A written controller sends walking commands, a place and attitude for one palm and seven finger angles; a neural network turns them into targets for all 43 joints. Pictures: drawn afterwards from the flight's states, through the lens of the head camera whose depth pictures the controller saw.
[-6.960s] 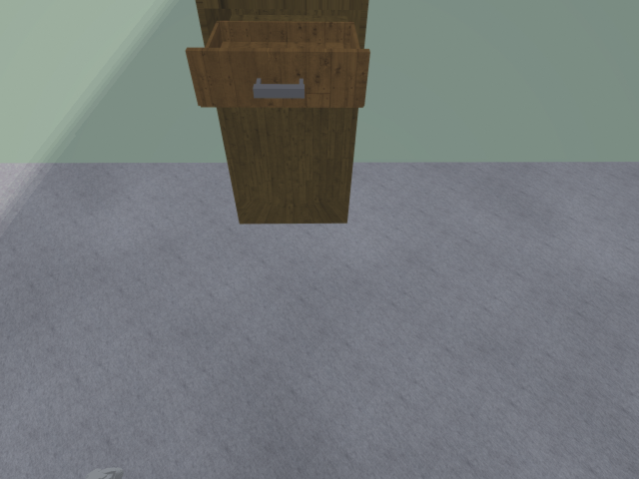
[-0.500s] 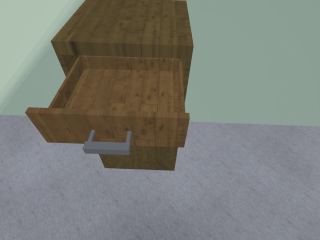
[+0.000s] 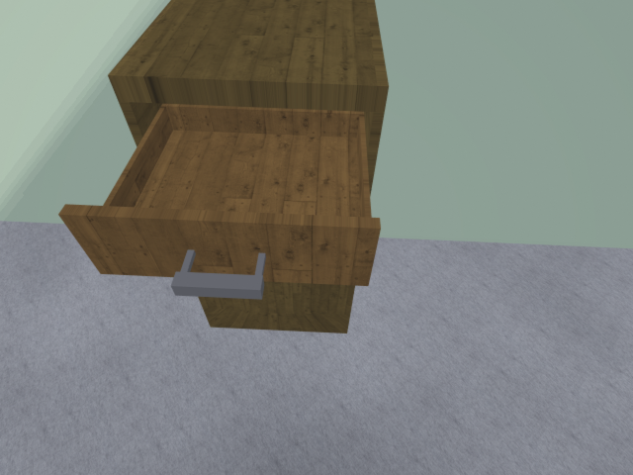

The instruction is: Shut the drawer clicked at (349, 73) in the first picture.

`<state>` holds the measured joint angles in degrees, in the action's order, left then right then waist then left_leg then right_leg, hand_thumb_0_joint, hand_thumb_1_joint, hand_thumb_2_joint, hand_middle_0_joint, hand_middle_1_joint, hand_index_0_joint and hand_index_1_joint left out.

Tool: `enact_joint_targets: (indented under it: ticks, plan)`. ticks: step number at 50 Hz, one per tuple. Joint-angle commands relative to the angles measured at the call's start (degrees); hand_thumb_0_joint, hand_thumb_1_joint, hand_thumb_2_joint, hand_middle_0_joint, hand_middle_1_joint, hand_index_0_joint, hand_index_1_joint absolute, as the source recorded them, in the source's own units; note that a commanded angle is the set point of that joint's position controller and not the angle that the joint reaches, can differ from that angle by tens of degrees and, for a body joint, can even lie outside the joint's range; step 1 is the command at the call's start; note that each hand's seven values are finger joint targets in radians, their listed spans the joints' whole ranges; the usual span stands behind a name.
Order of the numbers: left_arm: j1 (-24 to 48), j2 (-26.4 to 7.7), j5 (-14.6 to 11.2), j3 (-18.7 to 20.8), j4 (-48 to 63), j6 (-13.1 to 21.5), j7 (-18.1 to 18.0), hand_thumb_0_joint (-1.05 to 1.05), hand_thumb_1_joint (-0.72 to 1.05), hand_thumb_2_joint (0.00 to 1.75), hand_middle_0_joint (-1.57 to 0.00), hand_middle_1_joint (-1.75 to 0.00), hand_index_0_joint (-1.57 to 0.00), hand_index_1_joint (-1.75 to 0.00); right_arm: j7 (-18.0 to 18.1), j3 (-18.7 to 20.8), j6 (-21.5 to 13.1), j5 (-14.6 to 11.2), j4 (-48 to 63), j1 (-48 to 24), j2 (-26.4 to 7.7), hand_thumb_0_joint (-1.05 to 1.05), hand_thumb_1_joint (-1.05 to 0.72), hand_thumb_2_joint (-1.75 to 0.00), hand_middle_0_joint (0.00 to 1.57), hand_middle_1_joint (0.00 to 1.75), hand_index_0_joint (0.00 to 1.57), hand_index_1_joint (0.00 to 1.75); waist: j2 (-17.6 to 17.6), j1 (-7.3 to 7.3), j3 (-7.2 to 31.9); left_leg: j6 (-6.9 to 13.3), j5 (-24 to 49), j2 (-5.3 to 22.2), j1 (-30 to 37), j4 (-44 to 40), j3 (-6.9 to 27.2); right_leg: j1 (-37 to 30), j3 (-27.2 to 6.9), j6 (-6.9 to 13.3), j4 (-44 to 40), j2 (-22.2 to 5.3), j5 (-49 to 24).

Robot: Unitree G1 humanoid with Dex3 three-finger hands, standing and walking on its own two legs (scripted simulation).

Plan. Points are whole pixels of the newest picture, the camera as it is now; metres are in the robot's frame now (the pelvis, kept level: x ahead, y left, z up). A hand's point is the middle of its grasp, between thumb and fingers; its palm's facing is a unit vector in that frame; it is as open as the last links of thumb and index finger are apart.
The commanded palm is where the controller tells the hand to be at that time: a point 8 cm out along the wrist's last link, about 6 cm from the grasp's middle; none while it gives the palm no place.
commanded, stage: shuffle to correct the standing spot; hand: left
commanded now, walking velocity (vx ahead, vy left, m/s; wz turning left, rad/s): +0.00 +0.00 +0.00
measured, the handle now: (222, 272) +0.37 +0.16 +0.02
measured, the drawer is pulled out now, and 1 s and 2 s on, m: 0.28 0.28 0.28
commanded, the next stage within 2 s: come to a stop and stand still in 0.34 s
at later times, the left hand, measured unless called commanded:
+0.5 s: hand out of the picture -0.01 +0.15 -0.19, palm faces +0.11 -0.98 -0.18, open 7.4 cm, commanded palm none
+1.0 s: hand out of the picture +0.05 +0.16 -0.19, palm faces +0.06 -0.97 -0.23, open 7.3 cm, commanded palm none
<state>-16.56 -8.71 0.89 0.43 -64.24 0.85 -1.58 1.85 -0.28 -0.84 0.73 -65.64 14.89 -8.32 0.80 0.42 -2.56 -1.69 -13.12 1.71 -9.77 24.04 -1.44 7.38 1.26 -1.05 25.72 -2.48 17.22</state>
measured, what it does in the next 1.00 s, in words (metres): shifts its weight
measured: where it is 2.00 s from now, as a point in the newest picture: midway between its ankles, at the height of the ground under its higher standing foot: outside the picture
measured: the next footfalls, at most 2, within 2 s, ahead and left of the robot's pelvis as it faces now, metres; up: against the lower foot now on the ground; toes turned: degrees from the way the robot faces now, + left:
none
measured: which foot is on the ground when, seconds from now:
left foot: down 0.00-1.00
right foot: down 0.00-1.00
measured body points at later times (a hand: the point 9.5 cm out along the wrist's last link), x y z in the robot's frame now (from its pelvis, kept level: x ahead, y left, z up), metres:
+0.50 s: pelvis +0.04 -0.02 -0.02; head +0.06 -0.01 +0.43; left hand -0.02 +0.20 -0.18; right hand +0.02 -0.23 -0.18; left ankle +0.01 +0.12 -0.74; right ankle -0.04 -0.13 -0.74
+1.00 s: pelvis +0.05 -0.02 -0.01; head +0.08 -0.02 +0.44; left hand +0.05 +0.21 -0.17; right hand +0.13 -0.25 -0.16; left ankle +0.05 +0.09 -0.74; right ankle +0.01 -0.13 -0.74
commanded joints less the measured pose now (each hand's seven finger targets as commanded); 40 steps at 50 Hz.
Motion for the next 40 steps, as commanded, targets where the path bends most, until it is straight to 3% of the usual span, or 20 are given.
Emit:
enact_joint_targets:
  ticks: [1,5,9,13,16,19,20,22,23,25,26,27,28,29,30,31,32,34,36,40]
  plan:
    - [-4.2,-6.1,-0.1,1.1,1.5,0.7,-0.4,0.00,0.90,0.90,-0.20,-0.30,-0.20,-0.30,0.0,1.0,-0.9,0.0,1.5,3.2,-5.4,0.00,-0.90,-0.90,0.20,0.30,0.20,0.30,-0.7,-0.03,-0.1,2.2,11.0,3.2,1.2,-3.1,2.4,3.2,-2.2,2.0,-4.8,-3.6,-11.6]
    - [-4.9,-5.2,-0.1,1.0,1.0,0.7,-0.5,0.00,0.90,0.90,-0.20,-0.30,-0.20,-0.30,0.0,0.9,-0.8,0.0,0.9,3.5,-4.7,0.00,-0.90,-0.90,0.20,0.30,0.20,0.30,-0.3,-0.13,0.1,2.1,9.4,3.3,1.8,-2.8,2.1,3.3,-1.9,1.9,-4.8,-3.5,-10.0]
    - [-5.1,-5.0,0.3,1.3,0.9,-0.2,0.0,0.00,0.90,0.90,-0.20,-0.30,-0.20,-0.30,-0.2,1.5,0.0,0.5,0.5,4.5,-5.0,0.00,-0.90,-0.90,0.20,0.30,0.20,0.30,-1.3,-0.61,-4.3,2.7,-5.7,3.4,-1.1,-3.1,2.7,7.8,-1.2,2.7,-4.0,-2.3,6.4]
    - [-6.3,-4.4,0.5,1.8,1.4,-0.4,0.6,0.00,0.90,0.90,-0.20,-0.30,-0.20,-0.30,-0.3,2.1,0.2,0.8,1.1,5.4,-5.4,0.00,-0.90,-0.90,0.20,0.30,0.20,0.30,-3.1,-0.58,-7.7,3.9,-13.4,4.6,-4.4,-4.4,5.3,10.7,-0.5,3.4,-1.6,-1.2,10.0]
    - [-7.7,-4.4,0.4,2.2,1.5,0.0,0.8,0.00,0.90,0.90,-0.20,-0.30,-0.20,-0.30,-0.1,2.3,-0.3,0.8,1.6,6.4,-5.3,0.00,-0.90,-0.90,0.20,0.30,0.20,0.30,-3.5,-0.31,-5.6,4.7,-7.8,5.6,-4.7,-2.2,5.6,8.7,0.2,3.8,0.5,-1.1,5.9]
    - [-10.4,-5.4,0.4,2.9,0.8,0.4,0.7,0.00,0.90,0.90,-0.20,-0.30,-0.20,-0.30,0.2,2.2,-0.8,0.8,2.4,5.4,-3.9,0.00,-0.90,-0.90,0.20,0.30,0.20,0.30,3.0,0.83,-4.4,3.8,1.8,2.8,-7.7,7.3,-0.1,3.7,-3.0,5.3,-1.4,-3.5,-2.0]
    - [-12.2,-6.4,0.3,3.3,0.2,0.5,0.5,0.00,0.90,0.90,-0.20,-0.30,-0.20,-0.30,0.2,1.9,-1.0,0.8,2.9,4.7,-3.0,0.00,-0.90,-0.90,0.20,0.30,0.20,0.30,6.8,1.31,-3.1,3.1,0.8,1.0,-11.0,11.9,-2.9,0.0,-5.5,6.5,-2.4,-5.7,-7.6]
    - [-14.8,-7.2,0.5,3.8,-0.3,0.6,0.1,0.00,0.90,0.90,-0.20,-0.30,-0.20,-0.30,0.2,1.9,-1.0,0.8,4.7,1.1,-1.4,0.00,-0.90,-0.90,0.20,0.30,0.20,0.30,12.0,2.52,-4.7,2.4,-12.0,-0.1,-16.5,17.6,-5.8,-2.7,-10.6,10.3,-4.1,-10.7,-18.3]
    - [-14.8,-6.3,0.7,3.5,-0.3,0.6,-0.2,0.00,0.90,0.90,-0.20,-0.30,-0.20,-0.30,0.2,1.8,-1.1,0.7,5.2,-0.8,-1.1,0.00,-0.90,-0.90,0.20,0.30,0.20,0.30,9.5,2.69,-5.9,2.2,-14.0,0.2,-17.1,18.0,-5.4,-2.3,-11.5,11.6,-3.3,-11.8,-25.2]
    - [-11.0,-4.8,0.4,2.9,0.4,0.5,-0.7,0.00,0.90,0.90,-0.20,-0.30,-0.20,-0.30,0.4,1.3,-1.4,0.3,3.3,3.5,0.3,0.00,-0.90,-0.90,0.20,0.30,0.20,0.30,4.6,-0.78,-3.3,2.1,-4.1,0.5,-6.3,5.3,-5.2,0.2,-5.5,9.4,3.7,-8.5,-37.4]
    - [-9.3,-3.7,0.1,2.5,0.9,0.5,-0.8,0.00,0.90,0.90,-0.20,-0.30,-0.20,-0.30,0.7,1.5,-1.7,0.4,0.7,9.0,-1.3,0.00,-0.90,-0.90,0.20,0.30,0.20,0.30,0.1,-2.84,0.1,3.1,16.0,2.3,3.8,1.8,-2.7,3.7,-1.0,6.1,10.5,-4.2,-36.6]
    - [-8.7,-2.4,-0.1,2.0,1.9,0.7,-0.9,0.00,0.90,0.90,-0.20,-0.30,-0.20,-0.30,1.0,2.0,-1.8,0.6,-1.1,12.9,-4.5,0.00,-0.90,-0.90,0.20,0.30,0.20,0.30,-8.4,-3.35,3.0,6.1,38.9,8.1,11.6,4.8,2.8,8.8,2.3,3.0,14.9,-1.0,-25.0]
    - [-6.2,-2.2,-0.6,2.0,2.4,0.5,-1.3,0.00,0.90,0.90,-0.20,-0.30,-0.20,-0.30,1.5,2.1,-1.5,0.2,-2.3,14.3,-6.0,0.00,-0.90,-0.90,0.20,0.30,0.20,0.30,-18.7,-3.86,2.1,9.5,58.4,13.3,11.7,2.5,7.1,10.8,3.7,1.7,18.7,0.4,-2.8]
    - [-5.9,-2.1,-0.9,2.1,2.4,0.0,-1.5,0.00,0.90,0.90,-0.20,-0.30,-0.20,-0.30,1.7,1.5,-0.9,0.1,-2.0,11.1,-5.3,0.00,-0.90,-0.90,0.20,0.30,0.20,0.30,-18.3,-2.03,-0.4,11.2,64.1,15.4,10.0,0.9,8.0,12.8,1.7,1.7,18.7,-0.1,13.1]
    - [-5.4,-1.8,-1.0,1.9,2.5,-0.3,-1.4,0.00,0.90,0.90,-0.20,-0.30,-0.20,-0.30,1.6,1.5,-0.9,0.4,-0.9,8.7,-5.6,0.00,-0.90,-0.90,0.20,0.30,0.20,0.30,-15.1,-1.52,-2.8,11.2,59.5,15.0,8.5,0.1,7.2,13.0,0.9,1.7,14.8,-1.1,14.9]
    - [-6.3,-1.8,-0.7,2.1,2.1,-0.3,-1.2,0.00,0.90,0.90,-0.20,-0.30,-0.20,-0.30,1.7,1.6,-0.7,0.4,-0.2,6.3,-5.8,0.00,-0.90,-0.90,0.20,0.30,0.20,0.30,-11.9,-0.12,-3.6,9.8,53.4,12.9,6.5,0.9,5.1,10.1,1.6,1.8,8.0,-1.5,9.0]
    - [-9.1,-2.3,-0.3,2.2,1.3,0.1,-1.0,0.00,0.90,0.90,-0.20,-0.30,-0.20,-0.30,1.8,1.8,-0.6,0.0,0.8,3.9,-6.0,0.00,-0.90,-0.90,0.20,0.30,0.20,0.30,-6.7,1.29,-3.3,7.4,47.8,10.3,6.4,3.8,2.9,7.4,2.5,1.4,-0.1,-1.1,-3.5]
    - [-10.1,-4.7,0.1,2.5,1.2,0.5,-1.2,0.00,0.90,0.90,-0.20,-0.30,-0.20,-0.30,1.5,2.3,-0.4,-0.5,2.8,3.8,-4.5,0.00,-0.90,-0.90,0.20,0.30,0.20,0.30,0.4,0.23,0.4,2.7,25.6,4.9,0.9,4.4,-1.1,1.3,-2.1,2.6,0.8,-6.0,-35.8]
    - [-9.8,-6.2,0.1,2.8,1.9,0.7,-1.5,0.00,0.90,0.90,-0.20,-0.30,-0.20,-0.30,1.3,2.7,0.4,-0.3,3.6,2.6,-3.2,0.00,-0.90,-0.90,0.20,0.30,0.20,0.30,5.5,0.48,2.1,1.2,15.5,2.8,-1.5,6.4,-3.0,-1.3,-3.3,3.6,3.6,-8.6,-52.3]
    - [-10.5,-6.9,0.6,2.9,2.7,0.2,-2.1,0.00,0.90,0.90,-0.20,-0.30,-0.20,-0.30,0.9,2.9,1.3,-0.3,5.9,-1.1,-2.1,0.00,-0.90,-0.90,0.20,0.30,0.20,0.30,10.5,2.55,3.1,0.5,-12.0,-0.3,-11.8,13.2,-3.7,-8.4,-8.1,8.9,4.2,-13.7,-67.6]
